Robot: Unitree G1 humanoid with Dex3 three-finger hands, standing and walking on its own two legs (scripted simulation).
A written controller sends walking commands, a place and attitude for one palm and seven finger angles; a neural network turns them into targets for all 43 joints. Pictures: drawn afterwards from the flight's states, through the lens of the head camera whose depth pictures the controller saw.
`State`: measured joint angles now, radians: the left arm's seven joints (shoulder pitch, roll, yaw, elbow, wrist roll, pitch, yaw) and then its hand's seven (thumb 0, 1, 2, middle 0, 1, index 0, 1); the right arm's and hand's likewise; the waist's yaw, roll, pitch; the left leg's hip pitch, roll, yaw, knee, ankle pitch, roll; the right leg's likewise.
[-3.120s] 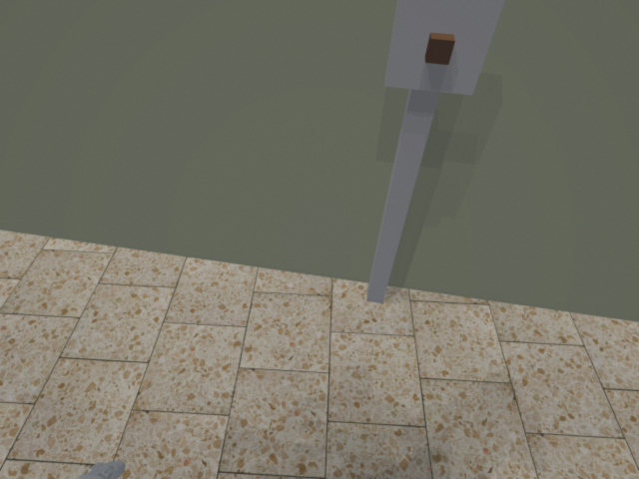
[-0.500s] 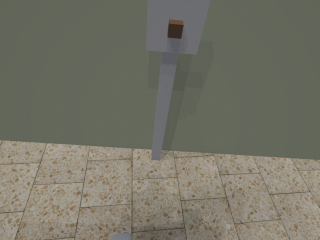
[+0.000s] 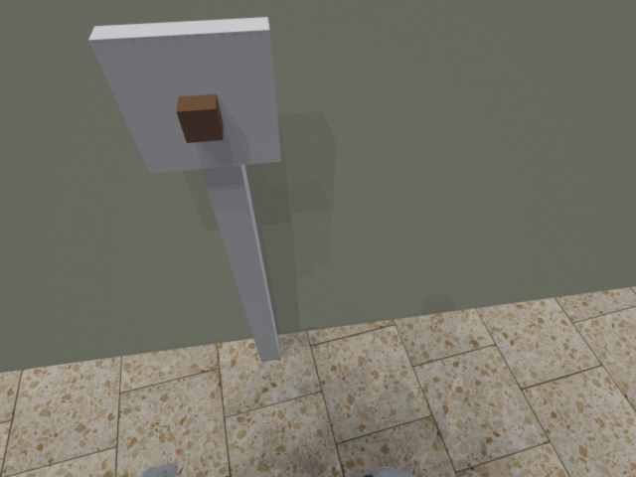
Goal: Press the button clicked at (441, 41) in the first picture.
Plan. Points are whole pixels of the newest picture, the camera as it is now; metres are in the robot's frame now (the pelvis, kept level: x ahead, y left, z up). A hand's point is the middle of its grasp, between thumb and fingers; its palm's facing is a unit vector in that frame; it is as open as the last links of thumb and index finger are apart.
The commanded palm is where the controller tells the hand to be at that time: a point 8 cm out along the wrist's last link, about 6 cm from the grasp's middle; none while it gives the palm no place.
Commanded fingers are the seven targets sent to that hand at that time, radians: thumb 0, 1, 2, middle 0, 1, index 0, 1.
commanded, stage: come to a stop and stand still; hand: left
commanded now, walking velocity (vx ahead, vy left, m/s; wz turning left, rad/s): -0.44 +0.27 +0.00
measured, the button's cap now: (201, 117) +0.48 +0.14 +0.19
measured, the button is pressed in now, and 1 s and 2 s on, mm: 0 0 0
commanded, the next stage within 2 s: none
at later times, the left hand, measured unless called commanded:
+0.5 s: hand out of the picture +0.06 +0.26 -0.18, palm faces +0.13 -0.97 -0.23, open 7.4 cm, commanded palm none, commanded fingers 0.00 0.90 0.90 -0.20 -0.30 -0.20 -0.30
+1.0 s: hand out of the picture +0.00 +0.18 -0.16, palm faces +0.05 -0.98 -0.21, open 7.3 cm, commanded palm none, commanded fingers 0.00 0.90 0.90 -0.20 -0.30 -0.20 -0.30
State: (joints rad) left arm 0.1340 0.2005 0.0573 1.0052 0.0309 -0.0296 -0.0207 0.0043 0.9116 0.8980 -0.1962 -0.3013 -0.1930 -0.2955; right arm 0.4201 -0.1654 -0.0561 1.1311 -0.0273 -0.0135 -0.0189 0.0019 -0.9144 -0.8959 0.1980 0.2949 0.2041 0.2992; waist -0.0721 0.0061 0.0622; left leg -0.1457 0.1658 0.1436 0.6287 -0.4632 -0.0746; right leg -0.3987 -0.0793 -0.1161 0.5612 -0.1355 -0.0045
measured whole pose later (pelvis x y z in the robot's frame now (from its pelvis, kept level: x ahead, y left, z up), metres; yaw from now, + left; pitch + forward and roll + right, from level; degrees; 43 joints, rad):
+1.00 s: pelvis +0.00 +0.00 +0.02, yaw +2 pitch -1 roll +0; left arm 0.27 0.14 0.01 1.12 0.02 0.01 0.04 0.01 0.93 0.90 -0.20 -0.30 -0.20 -0.30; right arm 0.31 -0.17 -0.03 1.17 -0.02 0.03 -0.03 0.00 -0.92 -0.90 0.20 0.29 0.20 0.30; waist -0.03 0.01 0.00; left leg -0.24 0.04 0.08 0.43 -0.18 -0.01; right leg -0.14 -0.01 -0.04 0.44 -0.29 -0.01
